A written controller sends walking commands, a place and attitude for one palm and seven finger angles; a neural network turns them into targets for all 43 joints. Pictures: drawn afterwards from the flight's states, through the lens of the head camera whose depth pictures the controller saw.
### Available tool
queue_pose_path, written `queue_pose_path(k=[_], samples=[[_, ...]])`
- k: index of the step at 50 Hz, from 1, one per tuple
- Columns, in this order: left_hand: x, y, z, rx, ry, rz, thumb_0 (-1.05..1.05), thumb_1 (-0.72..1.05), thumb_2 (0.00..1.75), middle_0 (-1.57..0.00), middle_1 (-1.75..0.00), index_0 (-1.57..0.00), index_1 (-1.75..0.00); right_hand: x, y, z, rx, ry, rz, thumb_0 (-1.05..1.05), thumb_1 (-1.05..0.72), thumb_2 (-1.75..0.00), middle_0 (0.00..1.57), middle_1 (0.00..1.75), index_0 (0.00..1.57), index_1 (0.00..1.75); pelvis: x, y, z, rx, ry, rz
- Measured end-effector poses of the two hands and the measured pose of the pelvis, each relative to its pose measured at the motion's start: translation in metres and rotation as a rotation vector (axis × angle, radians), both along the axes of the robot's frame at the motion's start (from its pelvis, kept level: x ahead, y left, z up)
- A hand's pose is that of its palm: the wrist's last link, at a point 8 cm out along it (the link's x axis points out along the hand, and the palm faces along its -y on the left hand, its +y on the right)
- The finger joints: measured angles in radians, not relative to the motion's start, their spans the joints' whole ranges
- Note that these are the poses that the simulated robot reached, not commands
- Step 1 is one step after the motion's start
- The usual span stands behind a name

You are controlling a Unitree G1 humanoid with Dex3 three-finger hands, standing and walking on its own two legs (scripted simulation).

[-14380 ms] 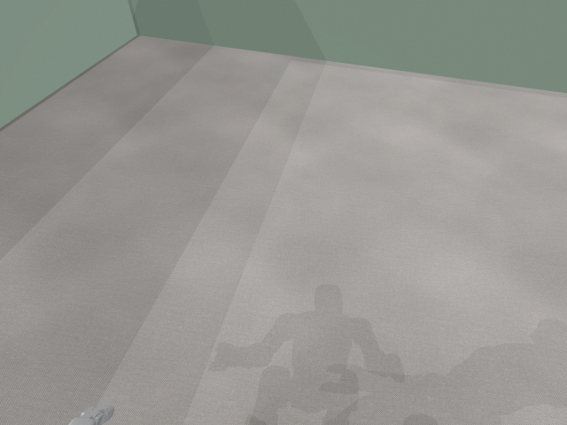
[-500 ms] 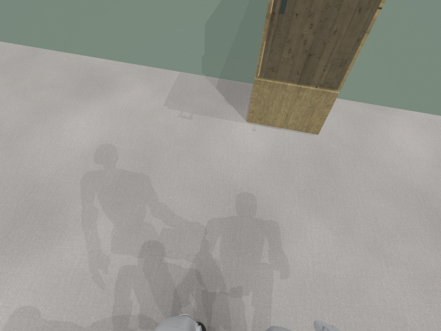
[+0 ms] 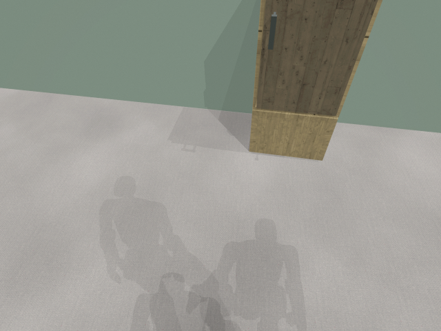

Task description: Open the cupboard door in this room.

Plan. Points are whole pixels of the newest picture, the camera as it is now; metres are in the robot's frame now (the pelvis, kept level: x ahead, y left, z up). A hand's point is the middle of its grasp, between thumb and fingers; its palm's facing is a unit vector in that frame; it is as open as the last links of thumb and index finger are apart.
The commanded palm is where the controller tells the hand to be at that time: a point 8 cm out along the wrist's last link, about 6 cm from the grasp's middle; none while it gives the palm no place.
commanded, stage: stand and wait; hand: left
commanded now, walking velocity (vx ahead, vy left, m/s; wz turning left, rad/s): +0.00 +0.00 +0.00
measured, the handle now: (272, 30) +1.25 -0.19 +0.02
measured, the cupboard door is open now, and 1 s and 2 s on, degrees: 0 0 0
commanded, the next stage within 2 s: look at it before walking up in 0.48 s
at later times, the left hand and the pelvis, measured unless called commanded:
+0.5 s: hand out of the picture -0.04 +0.10 -0.17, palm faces +0.07 -0.99 -0.14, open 7.3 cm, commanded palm none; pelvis +0.00 -0.04 +0.00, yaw +0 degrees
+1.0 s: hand out of the picture -0.02 +0.12 -0.17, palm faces +0.05 -0.98 -0.18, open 7.3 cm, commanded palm none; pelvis +0.01 -0.04 +0.00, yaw +0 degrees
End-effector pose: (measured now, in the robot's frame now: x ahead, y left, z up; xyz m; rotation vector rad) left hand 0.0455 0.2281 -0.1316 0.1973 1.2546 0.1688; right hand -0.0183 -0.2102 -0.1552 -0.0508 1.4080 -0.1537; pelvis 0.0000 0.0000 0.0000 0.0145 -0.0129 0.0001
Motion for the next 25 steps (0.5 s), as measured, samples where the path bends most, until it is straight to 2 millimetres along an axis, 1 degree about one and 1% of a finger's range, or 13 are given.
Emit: queue_pose_path(k=[3, 6, 13, 19, 25], samples=[[-0.019, -0.004, -0.002, 0.003, 0.055, 0.022, -0.01, 0.94, 0.9, -0.2, -0.3, -0.2, -0.3, -0.004, -0.003, 0.002, 0.007, 0.024, 0.01, 0.0, -0.91, -0.9, 0.2, 0.3, 0.2, 0.3, 0.003, -0.008, 0.001, 0.003, -0.007, 0.001], [-0.037, -0.012, -0.004, -0.005, 0.102, 0.042, 0.0, 0.94, 0.9, -0.2, -0.3, -0.2, -0.3, -0.005, -0.008, 0.003, 0.006, 0.038, 0.017, 0.0, -0.91, -0.9, 0.2, 0.3, 0.2, 0.3, 0.005, -0.015, 0.003, 0.001, -0.015, 0.002], [-0.071, -0.043, -0.009, -0.056, 0.18, 0.069, 0.0, 0.92, 0.9, -0.2, -0.3, -0.2, -0.3, 0.001, -0.022, 0.006, -0.009, 0.036, 0.031, 0.0, -0.91, -0.9, 0.2, 0.3, 0.2, 0.3, 0.004, -0.026, 0.004, -0.002, -0.029, 0.004], [-0.087, -0.066, -0.012, -0.099, 0.206, 0.083, 0.0, 0.91, 0.9, -0.2, -0.3, -0.2, -0.3, 0.006, -0.03, 0.007, -0.02, 0.024, 0.043, 0.0, -0.91, -0.9, 0.2, 0.3, 0.2, 0.3, 0.001, -0.034, 0.004, -0.005, -0.031, 0.006], [-0.091, -0.077, -0.013, -0.113, 0.21, 0.088, 0.0, 0.91, 0.9, -0.2, -0.3, -0.2, -0.3, 0.005, -0.033, 0.007, -0.022, 0.022, 0.043, 0.0, -0.91, -0.9, 0.2, 0.3, 0.2, 0.3, 0.0, -0.038, 0.004, -0.007, -0.03, 0.005]])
